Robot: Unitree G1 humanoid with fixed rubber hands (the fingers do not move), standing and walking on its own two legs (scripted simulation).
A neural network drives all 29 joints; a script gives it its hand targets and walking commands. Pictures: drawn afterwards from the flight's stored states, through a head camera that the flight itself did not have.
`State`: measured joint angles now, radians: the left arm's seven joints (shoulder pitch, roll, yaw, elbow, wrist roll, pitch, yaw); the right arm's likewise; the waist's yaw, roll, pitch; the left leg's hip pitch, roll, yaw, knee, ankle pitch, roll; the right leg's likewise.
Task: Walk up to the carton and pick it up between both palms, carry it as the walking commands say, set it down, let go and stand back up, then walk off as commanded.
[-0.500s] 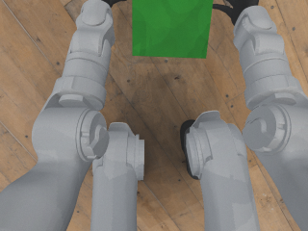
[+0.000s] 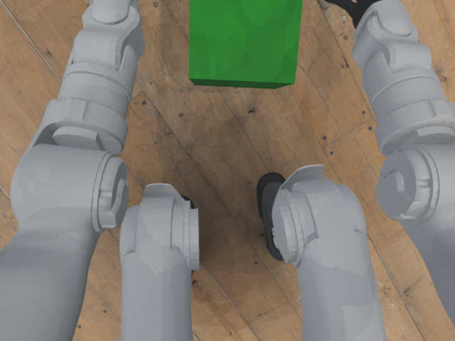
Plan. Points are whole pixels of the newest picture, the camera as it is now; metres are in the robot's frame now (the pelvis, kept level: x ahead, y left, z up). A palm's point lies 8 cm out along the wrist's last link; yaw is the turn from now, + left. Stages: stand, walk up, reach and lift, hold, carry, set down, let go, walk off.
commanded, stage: set down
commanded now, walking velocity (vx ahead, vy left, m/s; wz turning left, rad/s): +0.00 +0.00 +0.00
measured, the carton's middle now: (241, 21) +0.55 -0.06 -0.30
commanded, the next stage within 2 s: let go in 1.30 s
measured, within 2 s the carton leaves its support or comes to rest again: neither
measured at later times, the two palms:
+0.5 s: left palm out of the picture +0.58 +0.09 -0.04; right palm out of the picture +0.53 -0.23 -0.05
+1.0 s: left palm out of the picture +0.58 +0.09 +0.11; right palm out of the picture +0.52 -0.24 +0.09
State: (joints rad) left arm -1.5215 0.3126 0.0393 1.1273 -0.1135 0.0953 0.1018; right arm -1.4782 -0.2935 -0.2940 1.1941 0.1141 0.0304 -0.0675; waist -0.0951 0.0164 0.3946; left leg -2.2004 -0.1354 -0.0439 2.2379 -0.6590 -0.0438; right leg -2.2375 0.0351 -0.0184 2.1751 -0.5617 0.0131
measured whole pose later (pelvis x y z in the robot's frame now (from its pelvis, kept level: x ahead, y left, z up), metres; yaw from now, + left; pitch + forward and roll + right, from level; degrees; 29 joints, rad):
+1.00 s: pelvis -0.01 +0.00 +0.21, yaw +0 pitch +27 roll +0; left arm -1.50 0.32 0.15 0.81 -0.08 0.31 0.15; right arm -1.39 -0.30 -0.27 0.75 0.12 0.28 -0.14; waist -0.10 0.04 0.52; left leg -1.49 -0.09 -0.05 1.49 -0.47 -0.01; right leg -1.53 0.05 0.04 1.45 -0.39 0.02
